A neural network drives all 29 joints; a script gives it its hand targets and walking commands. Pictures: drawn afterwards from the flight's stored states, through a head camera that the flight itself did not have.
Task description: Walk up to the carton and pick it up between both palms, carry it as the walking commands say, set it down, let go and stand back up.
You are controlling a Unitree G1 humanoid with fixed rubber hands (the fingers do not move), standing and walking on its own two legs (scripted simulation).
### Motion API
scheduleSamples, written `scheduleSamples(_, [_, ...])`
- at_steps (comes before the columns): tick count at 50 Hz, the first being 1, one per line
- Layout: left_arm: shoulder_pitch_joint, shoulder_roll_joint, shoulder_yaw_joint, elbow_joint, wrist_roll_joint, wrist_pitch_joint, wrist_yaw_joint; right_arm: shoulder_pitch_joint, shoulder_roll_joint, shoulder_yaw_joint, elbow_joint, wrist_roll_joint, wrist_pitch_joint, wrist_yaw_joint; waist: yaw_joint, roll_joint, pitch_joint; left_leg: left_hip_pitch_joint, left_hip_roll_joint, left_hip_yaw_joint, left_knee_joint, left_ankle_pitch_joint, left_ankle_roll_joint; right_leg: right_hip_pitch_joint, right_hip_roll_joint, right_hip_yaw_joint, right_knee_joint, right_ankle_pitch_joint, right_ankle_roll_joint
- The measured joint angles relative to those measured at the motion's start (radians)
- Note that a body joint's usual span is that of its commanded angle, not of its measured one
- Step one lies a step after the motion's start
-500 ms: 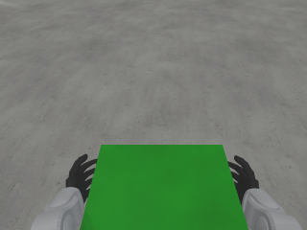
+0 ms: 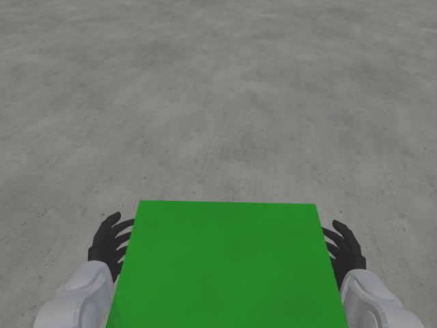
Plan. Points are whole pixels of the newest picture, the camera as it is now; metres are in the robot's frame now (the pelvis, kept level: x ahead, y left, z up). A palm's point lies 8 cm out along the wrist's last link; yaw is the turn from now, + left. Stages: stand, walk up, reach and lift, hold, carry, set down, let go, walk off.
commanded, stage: carry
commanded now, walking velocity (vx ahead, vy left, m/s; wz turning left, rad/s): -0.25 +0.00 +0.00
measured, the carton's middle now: (224, 292) +0.22 +0.01 +0.01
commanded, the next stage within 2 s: none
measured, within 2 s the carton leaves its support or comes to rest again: neither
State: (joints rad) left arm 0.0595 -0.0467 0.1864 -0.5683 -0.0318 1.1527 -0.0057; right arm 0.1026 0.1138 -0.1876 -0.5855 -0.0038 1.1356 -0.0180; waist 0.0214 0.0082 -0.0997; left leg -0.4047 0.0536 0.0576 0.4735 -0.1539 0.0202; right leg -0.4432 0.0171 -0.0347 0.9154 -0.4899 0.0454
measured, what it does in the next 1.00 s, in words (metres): walks backwards: right foot, then left foot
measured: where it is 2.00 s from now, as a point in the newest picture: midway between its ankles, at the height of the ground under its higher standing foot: outside the picture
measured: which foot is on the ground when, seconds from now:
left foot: down 0.00-0.12, up 0.14-0.42, down 0.44-1.00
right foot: up 0.00-0.08, down 0.10-1.00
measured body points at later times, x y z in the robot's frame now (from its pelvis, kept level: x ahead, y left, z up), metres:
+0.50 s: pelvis -0.16 +0.00 +0.00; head -0.18 +0.01 +0.45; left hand +0.07 +0.20 +0.08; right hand +0.09 -0.17 +0.08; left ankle -0.18 +0.13 -0.74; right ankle -0.09 -0.11 -0.74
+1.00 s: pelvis -0.21 +0.01 -0.01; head -0.23 +0.00 +0.44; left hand +0.02 +0.19 +0.08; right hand +0.03 -0.18 +0.07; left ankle -0.18 +0.13 -0.74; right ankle -0.09 -0.11 -0.74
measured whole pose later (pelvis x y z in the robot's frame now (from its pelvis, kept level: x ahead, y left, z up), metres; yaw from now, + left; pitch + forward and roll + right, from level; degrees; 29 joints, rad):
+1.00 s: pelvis -0.21 +0.01 -0.01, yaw +1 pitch +4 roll +1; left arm 0.05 -0.06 0.18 -0.53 0.00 1.18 0.00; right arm 0.06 0.08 -0.18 -0.53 0.00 1.18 -0.02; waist 0.00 0.01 -0.13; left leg -0.39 0.03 0.08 0.56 -0.24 0.00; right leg -0.50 -0.08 -0.10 0.50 -0.11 0.00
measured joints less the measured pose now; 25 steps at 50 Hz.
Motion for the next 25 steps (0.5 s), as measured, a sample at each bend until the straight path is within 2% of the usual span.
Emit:
scheduleSamples(2, [-0.012,0.002,0.0,0.003,0.0,0.0,0.0,-0.008,-0.004,0.002,-0.002,-0.004,0.001,0.0,-0.009,0.011,-0.007,-0.026,0.006,0.005,-0.009,0.03,-0.004,0.075,0.001,-0.018,-0.146,0.0,-0.008])
scheduleSamples(5, [-0.032,0.003,0.004,0.011,0.0,0.004,-0.005,-0.021,-0.009,0.004,-0.004,-0.013,0.006,0.0,-0.012,0.015,-0.011,-0.079,0.009,0.024,0.018,0.058,-0.016,0.185,-0.015,-0.047,-0.421,0.142,-0.022])
scheduleSamples(6, [-0.035,-0.01,0.002,0.029,0.005,-0.004,-0.005,-0.022,-0.022,0.002,0.004,-0.014,0.007,0.002,-0.012,0.036,-0.005,-0.096,0.019,0.014,0.044,0.024,-0.024,0.174,-0.003,-0.051,-0.423,0.184,-0.04])
scheduleSamples(7, [-0.033,-0.023,-0.002,0.043,0.012,-0.006,-0.003,-0.018,-0.035,0.0,0.011,-0.012,0.013,0.004,-0.015,0.043,0.001,-0.118,0.015,0.005,0.097,-0.072,-0.034,0.158,-0.002,-0.051,-0.404,0.194,-0.058])
scheduleSamples(9, [-0.014,-0.045,-0.008,0.046,0.026,-0.004,-0.001,-0.009,-0.053,-0.004,0.015,0.001,0.027,0.004,-0.026,0.036,0.015,-0.167,-0.013,-0.018,0.296,-0.219,-0.04,0.14,-0.018,-0.045,-0.379,0.196,-0.078])
scheduleSamples(11, [0.016,-0.058,-0.005,0.03,0.035,-0.006,-0.002,-0.008,-0.057,-0.003,0.02,0.012,0.036,0.003,-0.036,0.03,0.02,-0.189,-0.031,-0.039,0.467,-0.239,-0.04,0.13,-0.031,-0.037,-0.38,0.21,-0.082])
scheduleSamples(13, [0.038,-0.06,0.002,0.013,0.04,-0.008,-0.005,-0.014,-0.053,0.004,0.029,0.017,0.035,0.001,-0.044,0.025,0.016,-0.173,-0.033,-0.049,0.533,-0.233,-0.046,0.115,-0.038,-0.033,-0.386,0.231,-0.08])
scheduleSamples(15, [0.044,-0.057,0.006,0.001,0.041,-0.008,-0.007,-0.02,-0.052,0.011,0.033,0.018,0.032,0.0,-0.045,0.019,0.007,-0.123,-0.027,-0.049,0.488,-0.252,-0.049,0.096,-0.045,-0.036,-0.391,0.252,-0.08])
scheduleSamples(19, [0.025,-0.048,0.001,-0.003,0.045,-0.006,-0.006,-0.035,-0.068,0.02,0.033,0.019,0.029,-0.002,-0.031,0.0,-0.021,0.016,-0.021,-0.024,0.262,-0.266,-0.048,0.052,-0.063,-0.052,-0.399,0.289,-0.076])
scheduleSamples(22, [0.008,-0.036,-0.009,0.006,0.049,0.0,0.001,-0.055,-0.073,0.016,0.047,0.021,0.033,-0.002,-0.021,-0.003,-0.042,0.136,-0.016,0.005,0.018,-0.144,-0.04,0.015,-0.07,-0.07,-0.391,0.31,-0.063])
scheduleSamples(25, [0.007,0.002,-0.003,0.019,0.037,0.016,0.004,-0.062,-0.036,0.019,0.08,0.004,0.03,-0.006,-0.009,-0.038,-0.04,0.127,-0.039,0.012,0.003,-0.107,-0.029,0.015,-0.092,-0.064,-0.417,0.344,-0.044])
